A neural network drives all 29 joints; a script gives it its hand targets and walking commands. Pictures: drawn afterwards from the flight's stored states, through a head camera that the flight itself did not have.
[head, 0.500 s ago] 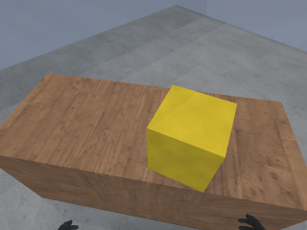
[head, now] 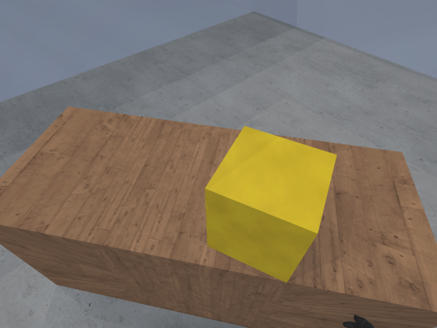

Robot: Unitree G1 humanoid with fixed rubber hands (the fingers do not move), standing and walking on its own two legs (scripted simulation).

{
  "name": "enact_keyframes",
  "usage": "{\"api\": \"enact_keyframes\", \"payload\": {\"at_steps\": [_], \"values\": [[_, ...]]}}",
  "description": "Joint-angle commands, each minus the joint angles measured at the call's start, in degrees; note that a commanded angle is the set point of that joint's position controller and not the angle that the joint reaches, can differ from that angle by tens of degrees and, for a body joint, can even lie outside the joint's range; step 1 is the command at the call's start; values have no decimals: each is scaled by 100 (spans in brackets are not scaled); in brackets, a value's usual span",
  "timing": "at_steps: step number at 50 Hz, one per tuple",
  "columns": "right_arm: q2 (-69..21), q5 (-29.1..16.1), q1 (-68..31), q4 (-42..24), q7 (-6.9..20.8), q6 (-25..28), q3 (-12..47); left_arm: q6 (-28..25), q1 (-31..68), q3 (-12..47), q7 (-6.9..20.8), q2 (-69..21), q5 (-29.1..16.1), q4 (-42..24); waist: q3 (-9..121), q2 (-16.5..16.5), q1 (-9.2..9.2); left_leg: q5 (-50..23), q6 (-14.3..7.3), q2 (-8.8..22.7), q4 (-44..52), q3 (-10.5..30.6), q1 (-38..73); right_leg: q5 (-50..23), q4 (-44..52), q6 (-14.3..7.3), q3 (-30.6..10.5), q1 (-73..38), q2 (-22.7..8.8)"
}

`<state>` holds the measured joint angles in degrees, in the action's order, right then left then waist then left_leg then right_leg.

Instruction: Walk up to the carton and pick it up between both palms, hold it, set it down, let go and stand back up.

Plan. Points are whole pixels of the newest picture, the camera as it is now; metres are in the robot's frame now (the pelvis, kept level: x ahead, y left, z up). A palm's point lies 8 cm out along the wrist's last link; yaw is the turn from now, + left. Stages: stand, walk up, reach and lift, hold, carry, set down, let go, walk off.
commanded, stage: walk up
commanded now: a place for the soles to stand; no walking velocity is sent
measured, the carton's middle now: (265, 204) +0.40 -0.08 -0.05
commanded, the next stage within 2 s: reach and lift in 0.48 s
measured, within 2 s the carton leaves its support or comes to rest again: neither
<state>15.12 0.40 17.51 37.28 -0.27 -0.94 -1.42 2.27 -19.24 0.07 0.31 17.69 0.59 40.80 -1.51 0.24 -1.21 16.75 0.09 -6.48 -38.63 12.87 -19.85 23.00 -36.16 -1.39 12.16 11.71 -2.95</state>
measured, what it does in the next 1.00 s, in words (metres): stands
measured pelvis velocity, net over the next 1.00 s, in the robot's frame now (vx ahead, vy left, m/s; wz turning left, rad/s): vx -0.01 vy -0.01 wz -0.23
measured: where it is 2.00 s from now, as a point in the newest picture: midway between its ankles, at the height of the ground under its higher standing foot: outside the picture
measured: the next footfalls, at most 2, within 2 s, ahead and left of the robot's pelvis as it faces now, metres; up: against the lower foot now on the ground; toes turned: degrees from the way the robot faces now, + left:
none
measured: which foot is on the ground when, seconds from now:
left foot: down 0.00-1.00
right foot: down 0.00-1.00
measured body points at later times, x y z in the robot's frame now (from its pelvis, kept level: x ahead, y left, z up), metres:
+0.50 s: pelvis +0.00 +0.00 +0.00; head +0.01 +0.01 +0.45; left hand +0.08 +0.28 -0.12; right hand +0.12 -0.27 -0.10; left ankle +0.04 +0.12 -0.72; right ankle -0.03 -0.09 -0.72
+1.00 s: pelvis -0.01 -0.01 +0.01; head +0.00 +0.02 +0.46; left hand +0.21 +0.23 -0.09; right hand +0.14 -0.25 -0.06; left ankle +0.04 +0.12 -0.72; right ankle -0.03 -0.10 -0.72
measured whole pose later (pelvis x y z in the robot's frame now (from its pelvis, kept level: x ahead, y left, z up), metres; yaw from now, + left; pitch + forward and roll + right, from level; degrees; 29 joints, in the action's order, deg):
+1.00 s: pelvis -0.01 -0.01 +0.01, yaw -13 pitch -4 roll +1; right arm 8.0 2.2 6.2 44.6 -2.1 11.3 -0.5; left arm 13.2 -4.8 -6.8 0.3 16.1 -0.5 36.4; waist -4.5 4.5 -3.9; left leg 13.8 1.2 0.4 -28.0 0.9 -10.1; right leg 17.0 -29.4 -2.3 0.1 8.3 2.1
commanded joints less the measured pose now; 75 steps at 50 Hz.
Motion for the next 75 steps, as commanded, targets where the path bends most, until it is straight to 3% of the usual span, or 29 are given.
{"api": "enact_keyframes", "payload": {"at_steps": [1,5,13,20,24,25,26,27,28,30,32,35,38,42,44,48,54,57,65,75], "values": [[903,-14,-73,-617,-56,136,-270,-74,42,-290,-45,917,-4,-514,42,-52,12,-1421,-316,534,475,422,-326,-905,744,-320,-792,-186,-728],[964,-2,-113,-592,-72,140,-267,-63,11,-296,-42,904,2,-528,98,-156,-35,-1616,-402,602,565,635,-426,-1094,572,-265,-787,-428,-612],[906,-9,-132,-592,-77,115,-252,-46,107,-324,-44,976,-11,-538,142,-88,-6,-1653,-322,508,377,382,-243,-1189,673,-365,-787,-358,-773],[995,0,-258,-577,-75,127,-251,-36,28,-313,-34,909,0,-552,80,-312,-70,-1336,-467,642,814,890,-522,-870,513,-214,-821,-502,-496],[907,9,-191,-548,-77,118,-238,-65,31,-335,-42,994,14,-523,175,-121,-18,-1405,-322,489,460,473,-318,-991,740,-353,-862,-456,-750],[141,578,-2301,885,-2,1036,-554,496,2776,-646,-237,1251,-108,-1894,571,-335,252,-386,208,838,307,-1108,-85,-22,138,-79,-851,1403,-21],[333,547,-2080,1476,177,1330,-643,835,2317,-524,-349,897,-23,-1775,-17,-316,307,69,127,883,430,-1088,-315,204,72,-76,-791,1341,27],[418,511,-2141,1504,253,1388,-576,1012,2184,-636,-328,907,-16,-1758,195,-59,222,-24,59,823,370,-1144,-538,176,9,-29,-802,1018,23],[447,498,-1990,1586,276,1472,-530,1075,1997,-646,-293,837,-52,-1794,414,115,252,-246,45,808,284,-1110,-610,-60,-51,36,-825,792,-22],[514,419,-1977,1680,241,1716,-433,1172,1700,-670,-270,863,-71,-1858,757,-79,109,-745,67,727,325,-1186,-197,-586,183,47,-839,583,-5],[537,329,-2001,1618,155,1895,-318,1235,1386,-843,-236,831,-36,-1794,1028,15,-16,-1396,82,605,338,-1328,379,-1572,458,80,-911,248,90],[429,196,-1927,1139,-33,1912,-87,1289,940,-1100,-108,924,48,-1558,951,237,-196,-1481,4,408,721,-1497,492,-2385,810,241,-1103,-677,83],[173,156,-1980,715,-190,1750,90,1304,1058,-1177,-19,945,55,-1183,482,252,-359,-947,-32,325,1148,-1612,328,-1997,1123,309,-1243,-912,21],[-183,223,-2111,229,-211,1469,67,1215,1678,-1023,-24,793,-17,-1009,-162,-89,-451,-467,-14,390,1489,-1804,488,-460,1519,163,-1235,-355,93],[-304,231,-2146,-6,-204,1389,76,1109,1983,-985,-25,785,-44,-1009,-152,-159,-458,-400,-27,428,1511,-1859,658,-264,1590,129,-1246,-156,97],[-367,139,-1975,-79,-185,1419,-17,752,2258,-898,-45,646,-124,-1247,256,-340,-359,-815,43,512,1524,-1861,1095,-697,1560,120,-1195,-127,184],[-295,84,-1726,285,-293,1851,-154,70,1978,-758,63,549,-258,-1262,726,-242,-119,-1748,151,537,1387,-1772,1610,-1878,1544,195,-1156,-329,281],[-273,43,-1748,482,-352,2054,-184,-156,1834,-700,150,537,-274,-1203,720,-246,-106,-2044,209,543,1397,-1730,1692,-2080,1568,179,-1110,-431,330],[-161,-143,-1774,548,-330,2422,-236,-604,1456,-384,229,255,-425,-1231,562,-260,-124,-3060,392,674,1399,-1557,2182,-1898,1833,-26,-974,-319,531],[-225,-494,-1551,352,-302,2680,-95,-1179,1298,-231,273,211,-516,-1380,327,-455,-195,-3279,493,741,1436,-1467,2309,-1909,1900,-139,-1048,-399,520]]}}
